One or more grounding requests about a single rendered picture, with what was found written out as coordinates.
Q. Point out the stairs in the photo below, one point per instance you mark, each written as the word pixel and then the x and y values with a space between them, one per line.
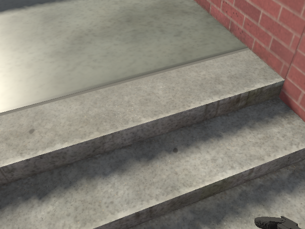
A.
pixel 215 166

